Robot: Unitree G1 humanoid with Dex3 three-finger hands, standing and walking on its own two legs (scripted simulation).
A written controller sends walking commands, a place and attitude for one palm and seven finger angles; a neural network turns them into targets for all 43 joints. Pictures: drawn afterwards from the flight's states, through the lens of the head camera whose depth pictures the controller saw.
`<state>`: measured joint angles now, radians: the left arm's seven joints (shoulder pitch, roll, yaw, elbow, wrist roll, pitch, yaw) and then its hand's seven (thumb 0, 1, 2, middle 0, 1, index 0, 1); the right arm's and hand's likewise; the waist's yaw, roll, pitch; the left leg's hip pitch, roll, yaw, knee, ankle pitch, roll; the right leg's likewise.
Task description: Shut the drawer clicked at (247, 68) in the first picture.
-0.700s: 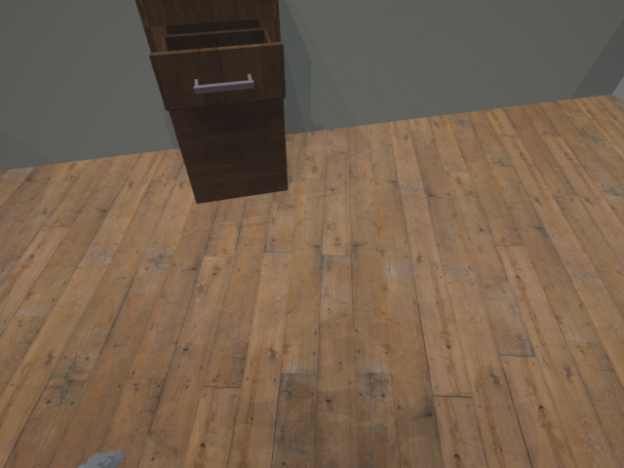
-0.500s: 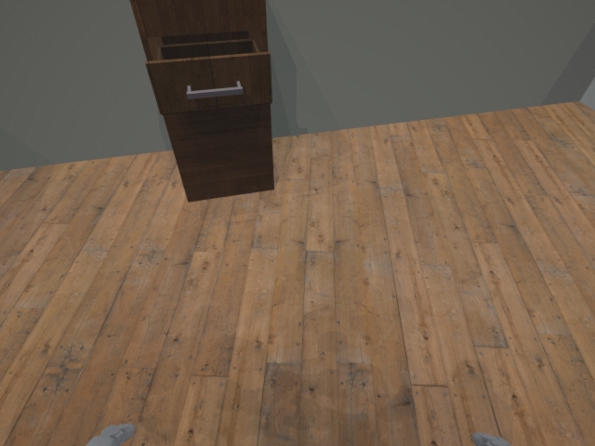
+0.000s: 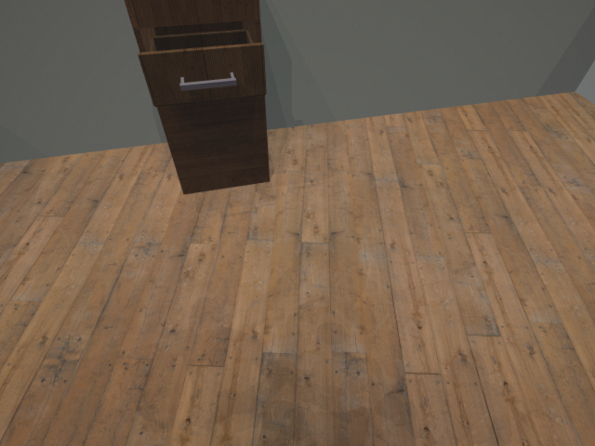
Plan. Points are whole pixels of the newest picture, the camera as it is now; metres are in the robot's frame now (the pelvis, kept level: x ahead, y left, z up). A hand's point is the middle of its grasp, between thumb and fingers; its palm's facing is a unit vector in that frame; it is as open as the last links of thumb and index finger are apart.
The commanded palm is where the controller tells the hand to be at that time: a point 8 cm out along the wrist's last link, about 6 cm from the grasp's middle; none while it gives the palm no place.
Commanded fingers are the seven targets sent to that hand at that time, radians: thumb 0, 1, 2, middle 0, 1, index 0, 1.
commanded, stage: stand and wait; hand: left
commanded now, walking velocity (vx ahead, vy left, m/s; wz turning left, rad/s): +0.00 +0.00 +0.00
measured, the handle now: (208, 81) +1.16 +0.35 -0.09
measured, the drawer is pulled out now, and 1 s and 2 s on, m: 0.21 0.21 0.21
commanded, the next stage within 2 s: look at it before walking up in 0.12 s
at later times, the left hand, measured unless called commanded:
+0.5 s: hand out of the picture +0.07 +0.24 -0.16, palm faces -0.03 -0.95 -0.33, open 7.4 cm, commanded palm none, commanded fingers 0.00 0.90 0.90 -0.20 -0.30 -0.20 -0.30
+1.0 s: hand out of the picture +0.05 +0.23 -0.17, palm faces -0.01 -0.96 -0.28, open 7.4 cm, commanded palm none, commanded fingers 0.00 0.90 0.90 -0.20 -0.30 -0.20 -0.30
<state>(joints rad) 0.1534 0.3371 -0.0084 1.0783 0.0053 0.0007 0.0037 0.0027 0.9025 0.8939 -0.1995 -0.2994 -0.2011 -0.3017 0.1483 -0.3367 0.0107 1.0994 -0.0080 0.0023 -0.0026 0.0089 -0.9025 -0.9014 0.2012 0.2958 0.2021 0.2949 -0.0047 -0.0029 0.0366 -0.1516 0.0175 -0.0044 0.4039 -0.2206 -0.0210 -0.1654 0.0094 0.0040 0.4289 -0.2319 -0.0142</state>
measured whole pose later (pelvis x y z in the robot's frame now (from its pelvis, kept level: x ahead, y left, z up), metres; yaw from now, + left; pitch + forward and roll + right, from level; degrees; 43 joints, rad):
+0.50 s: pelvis -0.01 +0.00 +0.00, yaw +0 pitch -2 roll +0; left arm 0.14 0.33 -0.01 1.08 0.01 -0.01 0.00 0.00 0.90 0.89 -0.20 -0.30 -0.20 -0.30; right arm 0.13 -0.33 0.01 1.11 -0.01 -0.01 0.00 0.01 -0.90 -0.90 0.20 0.30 0.20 0.29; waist 0.00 -0.01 0.03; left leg -0.15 0.02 0.00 0.38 -0.20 -0.02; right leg -0.16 0.01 0.01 0.40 -0.21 -0.01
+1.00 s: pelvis +0.01 +0.01 +0.00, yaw -1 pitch -1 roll +0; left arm 0.22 0.29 0.00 1.09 0.02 0.01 0.00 0.00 0.90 0.89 -0.20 -0.30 -0.20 -0.30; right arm 0.19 -0.29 0.01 1.11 -0.02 0.01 0.00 0.01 -0.90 -0.90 0.20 0.30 0.20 0.29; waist 0.01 -0.01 -0.01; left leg -0.18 0.02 0.01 0.48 -0.32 -0.01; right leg -0.17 0.01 0.01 0.45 -0.26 -0.02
